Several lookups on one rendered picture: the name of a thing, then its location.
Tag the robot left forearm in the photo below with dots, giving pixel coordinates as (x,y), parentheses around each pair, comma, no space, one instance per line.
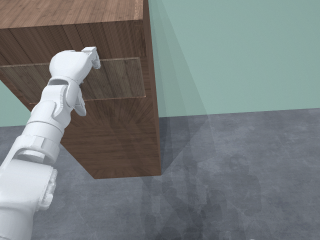
(39,141)

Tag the robot left upper arm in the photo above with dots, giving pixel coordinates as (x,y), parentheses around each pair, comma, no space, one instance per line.
(25,188)

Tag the drawer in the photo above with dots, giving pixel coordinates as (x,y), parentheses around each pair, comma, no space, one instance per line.
(116,78)

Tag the cabinet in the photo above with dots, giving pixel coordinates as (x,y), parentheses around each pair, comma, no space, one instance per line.
(118,137)

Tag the robot left hand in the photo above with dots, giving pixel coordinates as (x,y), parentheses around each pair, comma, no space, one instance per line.
(75,65)

